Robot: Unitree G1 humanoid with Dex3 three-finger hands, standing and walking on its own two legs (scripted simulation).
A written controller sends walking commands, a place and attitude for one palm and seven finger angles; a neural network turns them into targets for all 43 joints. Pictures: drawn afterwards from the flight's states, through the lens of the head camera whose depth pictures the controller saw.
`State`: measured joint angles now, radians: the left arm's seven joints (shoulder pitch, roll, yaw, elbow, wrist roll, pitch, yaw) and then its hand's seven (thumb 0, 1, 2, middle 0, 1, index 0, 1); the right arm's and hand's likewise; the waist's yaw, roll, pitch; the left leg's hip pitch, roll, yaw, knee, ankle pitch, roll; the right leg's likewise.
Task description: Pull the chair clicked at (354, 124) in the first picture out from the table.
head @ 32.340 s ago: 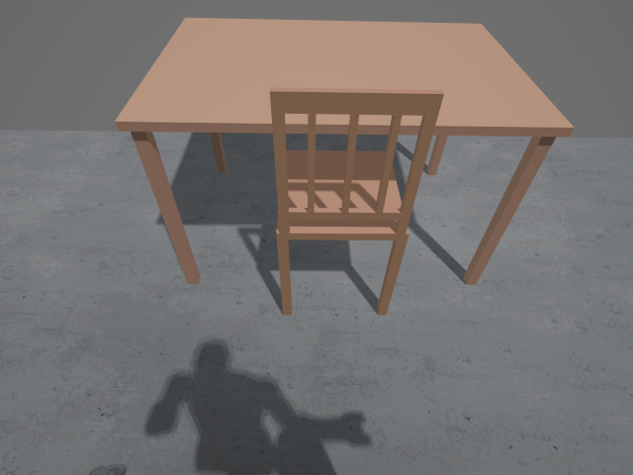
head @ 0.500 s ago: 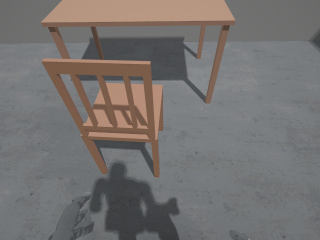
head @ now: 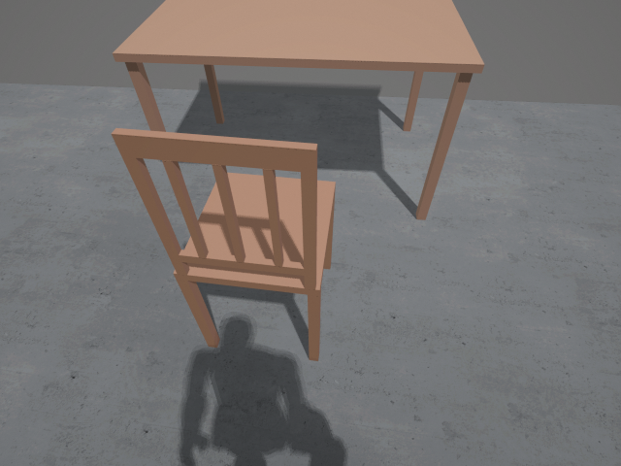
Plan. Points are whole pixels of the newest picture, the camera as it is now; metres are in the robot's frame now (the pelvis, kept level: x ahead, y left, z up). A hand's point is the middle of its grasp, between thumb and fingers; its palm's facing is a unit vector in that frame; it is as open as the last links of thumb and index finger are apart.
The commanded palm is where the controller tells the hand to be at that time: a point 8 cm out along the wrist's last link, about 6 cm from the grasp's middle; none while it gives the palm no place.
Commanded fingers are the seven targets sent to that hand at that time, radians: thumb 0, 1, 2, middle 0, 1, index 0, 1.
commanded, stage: let the arm hang, fingers relaxed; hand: left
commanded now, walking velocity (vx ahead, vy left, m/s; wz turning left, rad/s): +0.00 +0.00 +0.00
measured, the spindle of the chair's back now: (231, 217) +0.60 +0.21 -0.10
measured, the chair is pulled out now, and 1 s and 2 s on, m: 0.55 0.55 0.55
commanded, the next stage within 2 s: look to check the result in 0.36 s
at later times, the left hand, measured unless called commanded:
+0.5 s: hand out of the picture -0.02 +0.15 -0.17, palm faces +0.03 -0.99 -0.16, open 7.4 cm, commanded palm none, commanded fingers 0.00 0.90 0.90 -0.20 -0.30 -0.20 -0.30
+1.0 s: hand out of the picture -0.02 +0.14 -0.17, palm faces +0.02 -0.99 -0.17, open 7.3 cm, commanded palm none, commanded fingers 0.00 0.90 0.90 -0.20 -0.30 -0.20 -0.30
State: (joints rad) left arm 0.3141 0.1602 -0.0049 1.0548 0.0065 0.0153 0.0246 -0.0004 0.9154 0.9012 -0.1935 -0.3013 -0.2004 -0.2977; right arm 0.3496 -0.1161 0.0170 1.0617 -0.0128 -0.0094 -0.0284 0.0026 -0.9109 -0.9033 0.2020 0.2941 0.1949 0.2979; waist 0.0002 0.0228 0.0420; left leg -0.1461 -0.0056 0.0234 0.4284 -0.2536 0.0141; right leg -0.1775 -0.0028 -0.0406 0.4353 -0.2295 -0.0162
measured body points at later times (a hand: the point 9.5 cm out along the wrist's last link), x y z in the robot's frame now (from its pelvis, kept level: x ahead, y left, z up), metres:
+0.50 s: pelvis +0.00 +0.00 +0.00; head +0.01 -0.01 +0.45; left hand -0.02 +0.20 -0.16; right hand -0.04 -0.20 -0.16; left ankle -0.01 +0.11 -0.74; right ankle +0.00 -0.11 -0.74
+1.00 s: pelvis +0.00 -0.01 +0.00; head +0.01 -0.02 +0.45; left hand -0.02 +0.20 -0.16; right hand -0.04 -0.20 -0.17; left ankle -0.01 +0.11 -0.74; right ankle +0.00 -0.11 -0.74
